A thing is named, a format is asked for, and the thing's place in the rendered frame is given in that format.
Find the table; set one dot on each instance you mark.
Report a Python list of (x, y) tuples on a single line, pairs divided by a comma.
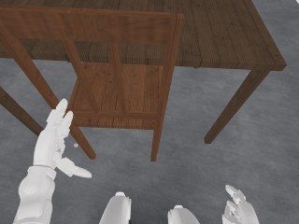
[(225, 34)]

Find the robot right thigh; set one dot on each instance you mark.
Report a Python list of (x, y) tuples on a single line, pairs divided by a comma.
[(180, 215)]

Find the right robot hand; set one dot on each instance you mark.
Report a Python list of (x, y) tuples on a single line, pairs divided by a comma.
[(242, 210)]

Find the robot left thigh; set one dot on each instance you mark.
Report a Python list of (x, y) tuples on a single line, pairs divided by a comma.
[(118, 211)]

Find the left robot forearm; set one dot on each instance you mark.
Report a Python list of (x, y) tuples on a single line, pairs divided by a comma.
[(35, 192)]

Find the chair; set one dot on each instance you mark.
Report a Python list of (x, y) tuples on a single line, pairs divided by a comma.
[(106, 95)]

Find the left robot hand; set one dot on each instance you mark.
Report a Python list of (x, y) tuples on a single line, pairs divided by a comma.
[(52, 138)]

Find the robot thigh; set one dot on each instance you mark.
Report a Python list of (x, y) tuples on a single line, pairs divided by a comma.
[(180, 215), (118, 211)]

